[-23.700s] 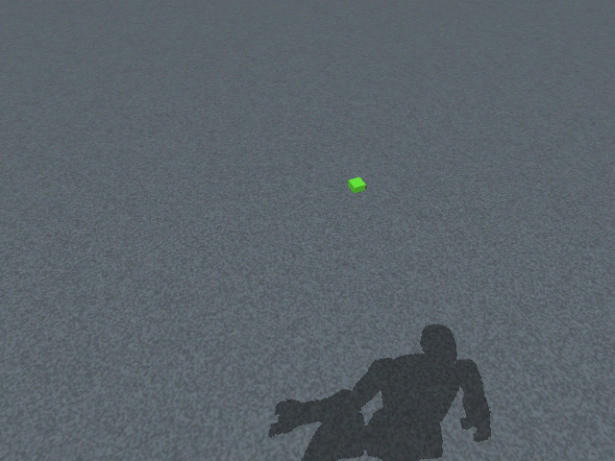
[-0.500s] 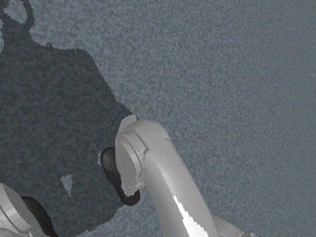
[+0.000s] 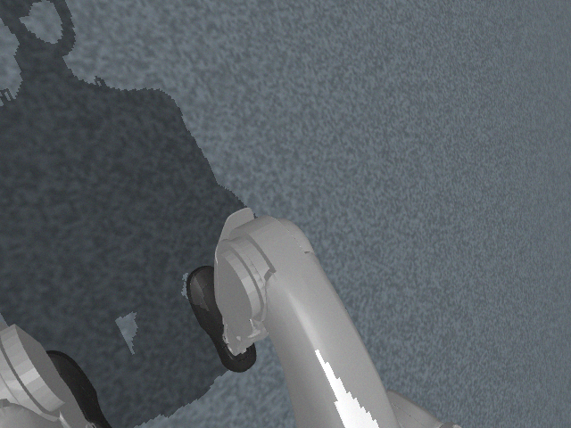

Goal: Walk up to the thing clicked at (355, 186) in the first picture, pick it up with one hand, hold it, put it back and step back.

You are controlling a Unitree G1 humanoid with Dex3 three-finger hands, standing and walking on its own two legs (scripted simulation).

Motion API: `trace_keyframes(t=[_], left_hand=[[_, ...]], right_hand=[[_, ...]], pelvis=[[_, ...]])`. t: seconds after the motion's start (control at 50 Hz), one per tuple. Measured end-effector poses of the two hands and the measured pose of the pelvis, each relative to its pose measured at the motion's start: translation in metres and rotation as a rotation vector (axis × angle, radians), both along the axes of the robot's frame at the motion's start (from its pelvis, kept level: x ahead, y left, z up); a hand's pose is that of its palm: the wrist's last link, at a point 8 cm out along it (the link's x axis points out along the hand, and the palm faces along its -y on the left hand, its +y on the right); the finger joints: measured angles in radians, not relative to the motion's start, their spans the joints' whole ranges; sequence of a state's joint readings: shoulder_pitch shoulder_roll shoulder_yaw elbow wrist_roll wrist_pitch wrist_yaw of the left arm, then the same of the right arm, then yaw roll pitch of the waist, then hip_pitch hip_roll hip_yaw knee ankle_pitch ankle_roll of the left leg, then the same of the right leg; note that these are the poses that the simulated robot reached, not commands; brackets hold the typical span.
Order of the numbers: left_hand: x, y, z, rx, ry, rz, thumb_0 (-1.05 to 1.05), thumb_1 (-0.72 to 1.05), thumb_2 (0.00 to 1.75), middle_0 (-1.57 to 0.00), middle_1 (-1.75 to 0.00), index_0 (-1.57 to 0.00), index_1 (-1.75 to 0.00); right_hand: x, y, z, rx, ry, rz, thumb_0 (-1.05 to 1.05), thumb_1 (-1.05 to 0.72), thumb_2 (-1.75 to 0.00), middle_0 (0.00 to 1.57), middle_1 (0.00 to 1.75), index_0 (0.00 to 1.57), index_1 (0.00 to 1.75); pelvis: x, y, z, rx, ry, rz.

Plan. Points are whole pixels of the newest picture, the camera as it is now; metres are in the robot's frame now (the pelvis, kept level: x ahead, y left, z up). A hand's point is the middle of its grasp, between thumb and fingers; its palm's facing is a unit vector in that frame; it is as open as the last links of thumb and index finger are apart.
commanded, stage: settle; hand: left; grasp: from above
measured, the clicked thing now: out of the picture +0.43 +0.36 -0.30
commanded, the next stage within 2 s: lift in 0.60 s
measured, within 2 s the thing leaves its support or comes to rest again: leaves its support in 0.04 s
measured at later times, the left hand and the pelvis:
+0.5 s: hand out of the picture +0.43 +0.36 -0.19, palm faces -0.22 -0.36 -0.91, open 8.9 cm; pelvis +0.00 +0.00 +0.01, yaw +3 degrees
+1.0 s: hand out of the picture +0.43 +0.37 -0.12, palm faces -0.19 -0.37 -0.91, open 8.8 cm; pelvis +0.01 -0.01 +0.02, yaw +8 degrees
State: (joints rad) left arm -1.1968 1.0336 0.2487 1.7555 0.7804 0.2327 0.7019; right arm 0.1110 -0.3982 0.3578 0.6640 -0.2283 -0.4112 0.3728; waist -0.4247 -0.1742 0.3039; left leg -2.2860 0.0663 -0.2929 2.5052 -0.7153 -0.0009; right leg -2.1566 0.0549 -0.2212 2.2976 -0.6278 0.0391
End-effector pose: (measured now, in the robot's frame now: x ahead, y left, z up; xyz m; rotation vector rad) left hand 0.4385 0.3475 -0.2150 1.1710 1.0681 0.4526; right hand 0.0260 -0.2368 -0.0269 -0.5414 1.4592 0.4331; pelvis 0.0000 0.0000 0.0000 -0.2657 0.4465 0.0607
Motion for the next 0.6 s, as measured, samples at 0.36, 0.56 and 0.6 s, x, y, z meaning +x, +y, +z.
trace_keyframes(t=[0.36,0.56,0.6], left_hand=[[-0.004,0.023,0.069,0.021,-0.009,-0.009,0.01,0.19,0.25,-0.80,-0.39,-0.84,-0.34],[-0.006,0.017,0.093,0.023,-0.014,-0.037,0.00,0.19,0.25,-0.80,-0.39,-0.84,-0.36],[-0.005,0.016,0.097,0.032,-0.016,-0.038,0.00,0.18,0.26,-0.81,-0.40,-0.84,-0.36]], right_hand=[[0.014,-0.008,-0.013,0.020,-0.063,-0.099,0.00,-0.92,-0.90,0.20,0.30,0.20,0.29],[0.010,-0.016,-0.025,0.027,-0.086,-0.134,0.00,-0.92,-0.90,0.20,0.30,0.20,0.29],[0.009,-0.019,-0.026,0.024,-0.083,-0.141,0.00,-0.92,-0.90,0.20,0.30,0.20,0.29]], pelvis=[[0.007,-0.003,0.010,0.032,0.084,0.019],[0.005,-0.006,0.007,0.067,0.096,0.034],[0.005,-0.007,0.008,0.073,0.102,0.035]])
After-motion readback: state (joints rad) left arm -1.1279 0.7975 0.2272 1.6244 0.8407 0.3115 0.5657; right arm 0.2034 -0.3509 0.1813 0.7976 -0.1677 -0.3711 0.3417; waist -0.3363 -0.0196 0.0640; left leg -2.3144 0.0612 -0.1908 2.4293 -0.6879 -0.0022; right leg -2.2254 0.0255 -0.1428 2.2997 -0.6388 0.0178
